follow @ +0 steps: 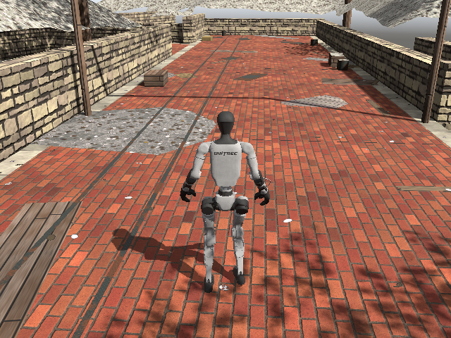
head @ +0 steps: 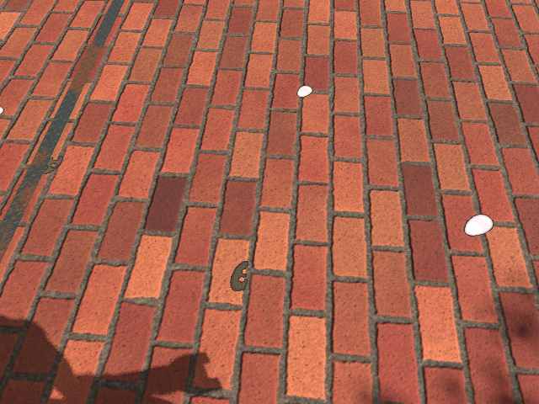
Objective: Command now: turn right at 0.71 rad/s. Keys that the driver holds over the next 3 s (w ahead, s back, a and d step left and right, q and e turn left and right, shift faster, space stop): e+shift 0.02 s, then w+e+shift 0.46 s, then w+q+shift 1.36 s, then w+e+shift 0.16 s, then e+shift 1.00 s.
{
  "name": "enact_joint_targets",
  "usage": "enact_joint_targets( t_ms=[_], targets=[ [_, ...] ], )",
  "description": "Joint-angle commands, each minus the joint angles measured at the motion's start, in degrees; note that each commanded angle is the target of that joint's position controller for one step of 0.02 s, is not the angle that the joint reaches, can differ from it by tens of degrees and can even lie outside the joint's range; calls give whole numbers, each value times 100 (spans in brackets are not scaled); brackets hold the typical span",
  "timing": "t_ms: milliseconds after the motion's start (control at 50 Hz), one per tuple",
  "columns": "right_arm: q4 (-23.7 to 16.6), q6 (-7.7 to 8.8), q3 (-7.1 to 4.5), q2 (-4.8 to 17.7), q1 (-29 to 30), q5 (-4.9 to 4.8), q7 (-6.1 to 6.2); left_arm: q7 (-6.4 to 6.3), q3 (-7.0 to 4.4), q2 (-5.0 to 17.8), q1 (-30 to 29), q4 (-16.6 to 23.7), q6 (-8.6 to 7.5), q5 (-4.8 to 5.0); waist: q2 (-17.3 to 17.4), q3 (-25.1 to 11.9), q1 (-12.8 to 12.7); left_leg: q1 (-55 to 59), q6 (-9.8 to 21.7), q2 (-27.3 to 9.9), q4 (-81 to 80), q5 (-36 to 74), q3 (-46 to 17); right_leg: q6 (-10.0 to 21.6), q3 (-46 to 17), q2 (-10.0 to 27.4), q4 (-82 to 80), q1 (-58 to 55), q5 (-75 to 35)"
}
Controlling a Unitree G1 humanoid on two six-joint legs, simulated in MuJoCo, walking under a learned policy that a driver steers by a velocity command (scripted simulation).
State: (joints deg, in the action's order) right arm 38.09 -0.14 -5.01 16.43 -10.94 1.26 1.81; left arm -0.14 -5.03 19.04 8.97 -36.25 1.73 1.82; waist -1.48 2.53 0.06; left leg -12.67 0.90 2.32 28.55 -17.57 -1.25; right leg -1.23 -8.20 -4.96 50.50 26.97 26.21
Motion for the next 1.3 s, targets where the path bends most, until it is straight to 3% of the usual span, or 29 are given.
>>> enact_joint_targets(
  t_ms=[20, 140, 240, 280, 300, 320, 340, 360, 400, 440, 560, 620, 680, 720, 740, 760, 780, 800, 820, 860, 940, 1000, 1120, 1160, 1180, 1200, 1220, 1260, 1300],
  targets=[
    [-522, 97, -156, 665, 568, -112, 118, 69, -192, 561, 71, 442, 42, 3, 515, -415, -154, 923, 1199, -2143, -694, 3482, -1272, -299, 286, 739, 1527, 1189, 225],
    [-257, 248, -294, 1201, -308, -187, -17, 302, 47, 358, -793, 963, -49, 33, 866, -216, 549, 1245, 869, -2010, -1856, -917, -661, -45, 930, 1114, 181, 1271, -443],
    [-98, 360, -343, 1355, -279, -245, -250, 289, 86, 417, -439, 871, -139, 39, 826, 78, 312, 913, 688, -2070, -1739, -910, 224, 315, 1458, 985, -721, 271, -262],
    [-91, 350, -292, 1267, 13, -229, -265, 244, -45, 587, 649, 431, -142, 54, 610, -221, -358, 91, 392, -1680, -402, 582, 1070, 555, 2087, 375, -1304, -1560, -605],
    [-170, 389, -191, 997, 88, -171, -252, 186, -302, 1063, 1950, 7, -138, 104, 25, -727, -978, -857, 129, -1246, 1695, 1854, 1562, 878, 1750, 142, -1396, -3323, -516],
    [-750, 523, 11, 318, 545, -49, -212, 136, -510, 2034, 2661, -79, -205, 133, -2012, -587, -1078, -3641, -389, -349, 4370, -1182, 1269, 1911, -1841, 1535, -2672, -4528, 789],
    [-1087, 768, 64, 481, 1073, -194, -209, 203, -337, 1730, 2391, 266, -446, 84, -1466, -975, -1113, -4898, -289, -6, 5282, -1436, -315, 2472, -4228, 2269, -3883, -4725, 2001],
    [-1124, 928, 14, 837, 1252, -418, -282, 224, -191, 1257, 2121, 298, -572, 11, -843, -577, -993, -5268, -97, -349, 5302, -978, -502, 2379, -3981, 2513, -3947, -4587, 1741],
    [-829, 1047, 35, 871, 798, -210, -319, 201, -66, 918, 1695, 350, -586, -48, -153, -175, -476, -4482, 8, -692, 4283, -244, -513, 2089, -2842, 2112, -3739, -3551, 835],
    [-662, 968, -24, 950, 623, -75, -373, 110, 39, 727, 1178, 469, -571, -145, -364, 173, -103, -3624, -135, -725, 3467, 336, -513, 1940, -2099, 1654, -3909, -2553, 132],
    [-744, 873, 326, 223, 1708, -110, -520, -161, 88, 675, 1540, -92, -624, -33, -345, 526, -521, -1786, -406, -215, 695, 3002, 429, 1421, -264, 1044, -4519, -1096, -1857],
    [-851, 852, 290, 383, 2040, -302, -570, -108, 121, 641, 1859, -469, -699, 14, -471, 717, -619, -2066, -70, -273, -103, 3108, 386, 1246, -44, 1343, -4619, -2143, -2345],
    [-855, 839, 167, 646, 1783, -336, -612, -96, 121, 779, 1922, -704, -640, -193, -730, 130, -350, -1860, 370, 148, -87, 2396, 790, 965, 355, 1546, -3742, -3453, -5934],
    [-595, 704, -13, 982, 476, -439, -540, -153, 88, 936, 1812, -740, -517, -449, -1040, -802, 388, -562, 655, 527, 465, 1654, 1029, 845, 597, 1646, -2010, -3756, -8889],
    [-260, 597, -89, 1106, -882, -454, -471, -183, 81, 1026, 1360, -620, -454, -487, -839, -1314, 1125, 992, 818, 343, 433, 1816, 833, 684, 863, 1567, -368, -2985, -9238],
    [26, 487, -127, 1285, -2066, -366, -406, -198, 165, 662, 1173, -345, -482, -584, 332, -1932, 1321, 3180, 1197, -369, 927, 438, -639, 500, 778, 1070, 2060, -873, -6015],
    [148, 603, -171, 1443, -2103, -338, -491, -65, 382, 32, 2021, -266, -674, -215, 2465, -2755, 594, 4649, 2495, -1872, -362, -2050, -4687, -9, 107, -148, 4047, 1229, -131],
    [44, 586, -107, 886, -1854, -256, -404, 43, 338, 613, 1325, -110, -902, -19, 1481, -2287, 935, 4357, 2126, -1694, -1188, -2912, -5258, 238, -334, 143, 3999, 1774, -450],
    [11, 589, -85, 875, -1718, -154, -358, 97, 349, 686, 561, 133, -1051, 97, 905, -1422, 880, 3455, 1911, -1602, -1298, -2113, -4542, 314, -379, 376, 3689, 1868, -533],
    [-67, 660, -43, 793, -1125, -101, -368, 83, 419, 426, 103, 242, -1198, -182, -395, -505, 264, 1566, 1791, -1124, -1582, -681, -3664, 482, -263, 672, 2450, 1314, -798],
    [-84, 606, 52, 558, -760, -286, -271, 74, 453, 290, 164, 314, -1055, -318, 51, 335, -283, -254, 1907, -667, -1986, 65, -2842, 134, -47, 917, 1062, 935, -763],
    [-57, 590, -41, 806, -725, -397, -115, 116, 574, 17, -902, 765, -1103, -395, 189, 727, 48, -1825, 1483, -145, -2142, 257, -2027, -120, 399, 676, -958, -355, -2587],
    [222, 428, -117, 823, -1435, -470, -62, 1, 213, 503, -1006, 836, -1078, -18, 585, 141, 207, -387, 841, -420, -955, 303, -2534, -263, 76, 478, -2166, -1441, -2887],
    [135, 352, -64, 759, -1235, -255, -154, -57, -45, 817, 629, 624, -1065, 52, 659, -1009, -796, -365, 430, -198, 1266, 1929, -2175, 41, 149, 728, -1773, -3127, -1925],
    [-44, 357, 144, 124, -1351, -26, -176, -124, -145, 1163, 1974, 426, -985, 12, -213, -2122, -1129, -1334, 322, 83, 3408, 503, -1695, 339, -1080, 1798, -1562, -4886, -435],
    [-338, 452, 343, -314, -2224, -551, -194, 26, -189, 1622, 1954, 202, -935, -172, -3180, -2891, -374, -3096, 146, 333, 5337, -1314, -1105, 1321, -4853, 3192, -3202, -5895, 2114],
    [-187, 394, 299, 213, -1824, -660, -107, 37, -122, 1020, 1529, 380, -874, -149, -2137, -2013, -571, -3705, 124, -220, 5843, -738, -918, 1101, -4869, 2911, -3629, -5213, 2978],
    [-320, 324, 209, 547, -644, -385, -127, -6, -18, 580, 1172, 239, -792, -255, -216, -630, -656, -3621, 161, -633, 5604, -128, -528, 836, -2586, 2451, -3471, -3705, 469],
    [-484, 245, 160, 450, -373, -328, -230, -22, 49, 299, 852, 8, -817, -344, -311, -146, -314, -3151, 206, -1021, 5038, 86, -611, 853, -1387, 2110, -3562, -2662, -820]
  ],
)
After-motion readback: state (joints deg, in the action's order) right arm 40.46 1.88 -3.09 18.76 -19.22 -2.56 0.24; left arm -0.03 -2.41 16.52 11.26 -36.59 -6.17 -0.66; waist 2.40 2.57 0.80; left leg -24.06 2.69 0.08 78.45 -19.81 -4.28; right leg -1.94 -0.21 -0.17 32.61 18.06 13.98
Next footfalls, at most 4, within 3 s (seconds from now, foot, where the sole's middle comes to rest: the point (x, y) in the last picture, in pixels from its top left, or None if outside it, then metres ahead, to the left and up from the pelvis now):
0.30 right None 0.08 -0.20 -0.77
0.74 left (394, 348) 0.59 -0.28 -0.77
1.16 right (503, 250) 0.88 -0.64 -0.77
1.64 left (387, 152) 1.27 -0.36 -0.77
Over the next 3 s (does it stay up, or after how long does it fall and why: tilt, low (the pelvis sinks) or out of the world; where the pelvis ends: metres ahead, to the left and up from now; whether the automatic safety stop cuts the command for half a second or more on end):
stays up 1.77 -0.22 0.01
